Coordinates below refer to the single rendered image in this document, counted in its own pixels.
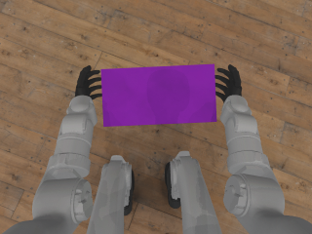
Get robot left shin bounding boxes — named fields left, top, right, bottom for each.
left=101, top=155, right=130, bottom=206

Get left robot forearm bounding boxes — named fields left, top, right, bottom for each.
left=32, top=95, right=98, bottom=217

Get right robot forearm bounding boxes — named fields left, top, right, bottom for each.
left=219, top=95, right=285, bottom=210

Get carton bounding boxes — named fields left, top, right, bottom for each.
left=100, top=63, right=217, bottom=127

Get right robot hand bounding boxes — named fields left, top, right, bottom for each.
left=214, top=64, right=242, bottom=102

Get robot right upper arm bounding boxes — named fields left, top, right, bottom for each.
left=223, top=173, right=312, bottom=234

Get left robot hand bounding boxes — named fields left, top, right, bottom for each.
left=75, top=65, right=102, bottom=99

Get right robot foot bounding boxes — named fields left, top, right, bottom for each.
left=165, top=162, right=181, bottom=209

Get robot left upper arm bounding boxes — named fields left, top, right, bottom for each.
left=2, top=177, right=94, bottom=234

